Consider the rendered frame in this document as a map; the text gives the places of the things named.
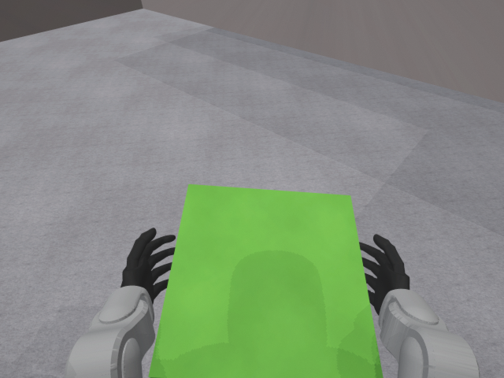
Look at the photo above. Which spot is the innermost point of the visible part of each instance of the carton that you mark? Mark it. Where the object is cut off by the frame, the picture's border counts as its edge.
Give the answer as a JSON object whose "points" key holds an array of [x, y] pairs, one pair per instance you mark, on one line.
{"points": [[266, 284]]}

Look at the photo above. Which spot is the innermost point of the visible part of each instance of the right robot hand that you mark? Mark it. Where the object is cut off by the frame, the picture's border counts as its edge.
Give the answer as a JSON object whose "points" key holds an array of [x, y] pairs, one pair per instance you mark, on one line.
{"points": [[390, 272]]}

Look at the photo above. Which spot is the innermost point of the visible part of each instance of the robot right forearm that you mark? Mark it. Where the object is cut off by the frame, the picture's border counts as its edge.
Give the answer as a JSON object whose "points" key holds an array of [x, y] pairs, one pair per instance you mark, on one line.
{"points": [[421, 342]]}

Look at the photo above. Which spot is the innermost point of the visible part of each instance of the robot left forearm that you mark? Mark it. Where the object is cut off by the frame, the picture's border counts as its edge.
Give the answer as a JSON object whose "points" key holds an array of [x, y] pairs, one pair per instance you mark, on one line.
{"points": [[118, 338]]}

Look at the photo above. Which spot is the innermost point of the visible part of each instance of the left robot hand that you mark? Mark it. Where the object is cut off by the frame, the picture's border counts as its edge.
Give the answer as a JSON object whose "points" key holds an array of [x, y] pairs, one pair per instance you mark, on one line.
{"points": [[140, 262]]}

